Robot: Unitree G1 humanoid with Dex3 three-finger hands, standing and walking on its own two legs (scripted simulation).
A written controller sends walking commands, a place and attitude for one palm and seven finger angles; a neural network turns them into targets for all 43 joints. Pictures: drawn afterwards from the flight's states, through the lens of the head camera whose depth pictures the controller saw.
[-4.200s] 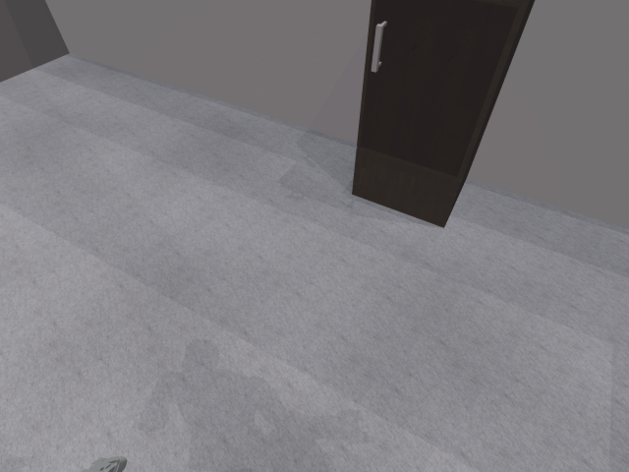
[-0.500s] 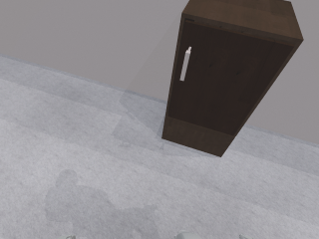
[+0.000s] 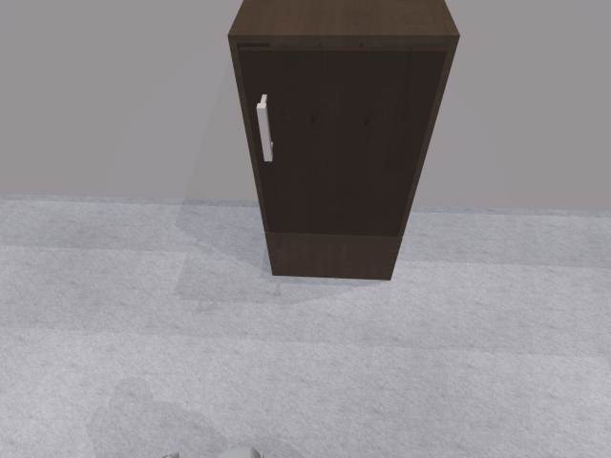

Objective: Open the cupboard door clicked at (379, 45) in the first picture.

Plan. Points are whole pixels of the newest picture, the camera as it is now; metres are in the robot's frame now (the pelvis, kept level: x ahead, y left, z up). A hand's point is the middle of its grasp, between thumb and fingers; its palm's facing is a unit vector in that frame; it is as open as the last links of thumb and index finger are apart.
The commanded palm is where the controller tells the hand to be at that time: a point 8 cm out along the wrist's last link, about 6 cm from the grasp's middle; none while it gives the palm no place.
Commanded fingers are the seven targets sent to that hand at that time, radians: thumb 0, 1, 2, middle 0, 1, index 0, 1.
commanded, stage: take the last steps up to it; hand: left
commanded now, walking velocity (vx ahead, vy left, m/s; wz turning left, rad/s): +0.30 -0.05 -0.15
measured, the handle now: (266, 128) +0.79 +0.12 -0.04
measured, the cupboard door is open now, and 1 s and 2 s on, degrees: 0 0 0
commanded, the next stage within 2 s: come to a stop and stand still in 0.68 s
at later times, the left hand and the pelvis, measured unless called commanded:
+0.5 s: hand (207, 440) +0.18 +0.17 -0.17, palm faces -0.10 -0.98 -0.17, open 7.4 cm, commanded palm none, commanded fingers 0.00 0.90 0.90 -0.20 -0.30 -0.20 -0.30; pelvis +0.11 -0.01 +0.01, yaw -6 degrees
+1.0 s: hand (259, 397) +0.24 +0.10 -0.19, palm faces +0.01 -0.99 -0.14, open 7.3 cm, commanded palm none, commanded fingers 0.00 0.90 0.90 -0.20 -0.30 -0.20 -0.30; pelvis +0.24 -0.06 +0.00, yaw -5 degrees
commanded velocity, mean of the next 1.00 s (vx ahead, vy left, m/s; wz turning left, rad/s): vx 0.12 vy -0.02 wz -0.03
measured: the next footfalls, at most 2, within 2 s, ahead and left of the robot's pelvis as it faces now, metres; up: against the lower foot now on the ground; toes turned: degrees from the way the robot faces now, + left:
left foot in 0.16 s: +0.08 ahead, +0.14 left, +0.00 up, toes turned +6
right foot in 0.58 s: +0.25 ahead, -0.18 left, +0.00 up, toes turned -7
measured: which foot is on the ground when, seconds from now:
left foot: up 0.00-0.14, down 0.16-0.58, up 0.60-0.92, down 0.94-1.00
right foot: down 0.00-0.16, up 0.18-0.56, down 0.58-1.00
